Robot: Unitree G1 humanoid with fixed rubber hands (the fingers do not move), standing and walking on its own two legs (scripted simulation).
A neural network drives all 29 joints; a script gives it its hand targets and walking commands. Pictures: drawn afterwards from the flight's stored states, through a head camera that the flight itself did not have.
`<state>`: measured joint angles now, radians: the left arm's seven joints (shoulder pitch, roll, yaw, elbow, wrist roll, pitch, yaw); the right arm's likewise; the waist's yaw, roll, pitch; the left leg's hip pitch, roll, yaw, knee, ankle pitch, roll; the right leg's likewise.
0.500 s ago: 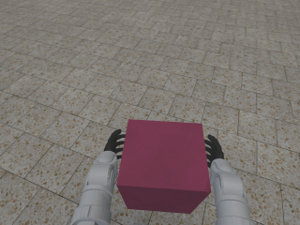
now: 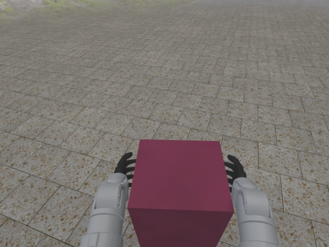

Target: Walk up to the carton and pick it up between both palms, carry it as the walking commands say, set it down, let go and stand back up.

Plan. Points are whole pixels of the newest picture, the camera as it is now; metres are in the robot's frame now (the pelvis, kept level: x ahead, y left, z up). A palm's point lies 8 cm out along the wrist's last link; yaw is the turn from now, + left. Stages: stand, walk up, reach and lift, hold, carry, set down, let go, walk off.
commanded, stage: reach and lift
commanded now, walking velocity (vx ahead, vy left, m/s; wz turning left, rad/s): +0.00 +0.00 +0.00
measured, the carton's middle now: (178, 196) +0.28 -0.01 -0.02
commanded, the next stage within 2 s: hold in 0.92 s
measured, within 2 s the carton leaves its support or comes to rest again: neither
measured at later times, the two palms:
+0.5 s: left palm (118, 173) +0.31 +0.14 +0.05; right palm (233, 177) +0.29 -0.16 +0.04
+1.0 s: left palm (118, 183) +0.28 +0.14 +0.04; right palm (235, 181) +0.28 -0.16 +0.04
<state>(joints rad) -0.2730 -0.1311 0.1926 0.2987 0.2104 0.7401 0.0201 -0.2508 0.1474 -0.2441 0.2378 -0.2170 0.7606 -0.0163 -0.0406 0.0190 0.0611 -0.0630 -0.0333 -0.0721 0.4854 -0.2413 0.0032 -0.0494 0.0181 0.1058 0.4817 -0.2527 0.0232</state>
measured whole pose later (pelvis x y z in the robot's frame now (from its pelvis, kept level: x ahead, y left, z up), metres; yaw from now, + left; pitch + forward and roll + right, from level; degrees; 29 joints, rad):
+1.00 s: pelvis +0.01 -0.02 +0.00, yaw +1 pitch -8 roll +0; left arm -0.16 -0.12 0.13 0.14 0.19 0.79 0.03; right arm -0.17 0.13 -0.16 0.16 -0.20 0.76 -0.01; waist -0.01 0.01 0.04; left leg -0.07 -0.02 -0.10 0.42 -0.22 -0.02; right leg -0.06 0.03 0.08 0.43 -0.24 0.00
